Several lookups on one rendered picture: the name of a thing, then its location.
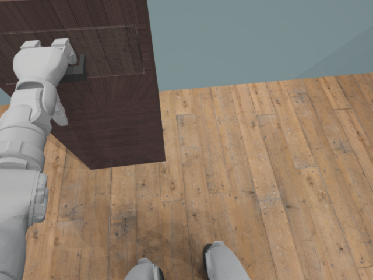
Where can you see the handle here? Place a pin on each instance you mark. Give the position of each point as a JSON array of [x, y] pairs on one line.
[[76, 73]]

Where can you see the left robot forearm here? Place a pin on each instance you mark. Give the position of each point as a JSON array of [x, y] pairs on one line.
[[24, 127]]

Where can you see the robot left shin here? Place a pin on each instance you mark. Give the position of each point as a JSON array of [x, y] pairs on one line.
[[144, 260]]

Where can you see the drawer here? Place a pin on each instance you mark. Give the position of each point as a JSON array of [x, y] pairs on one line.
[[109, 50]]

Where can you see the robot left hand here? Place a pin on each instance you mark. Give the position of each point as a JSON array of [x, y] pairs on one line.
[[48, 63]]

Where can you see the left robot upper arm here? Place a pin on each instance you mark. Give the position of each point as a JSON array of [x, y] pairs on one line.
[[23, 202]]

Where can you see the cabinet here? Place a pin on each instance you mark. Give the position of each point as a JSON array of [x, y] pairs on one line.
[[113, 120]]

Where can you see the robot left thigh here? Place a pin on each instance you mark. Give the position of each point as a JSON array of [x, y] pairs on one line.
[[145, 271]]

